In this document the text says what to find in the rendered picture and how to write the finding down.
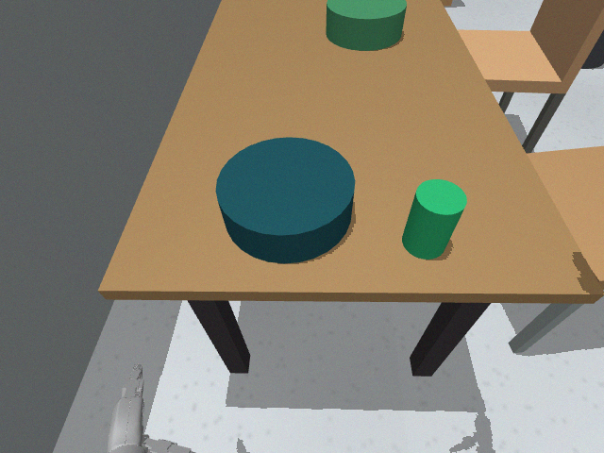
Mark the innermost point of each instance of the chair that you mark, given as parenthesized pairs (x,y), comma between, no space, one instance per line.
(574,179)
(545,59)

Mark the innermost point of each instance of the table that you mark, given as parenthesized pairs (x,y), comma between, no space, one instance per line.
(415,111)

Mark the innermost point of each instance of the left robot hand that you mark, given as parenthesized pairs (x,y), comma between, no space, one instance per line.
(126,426)

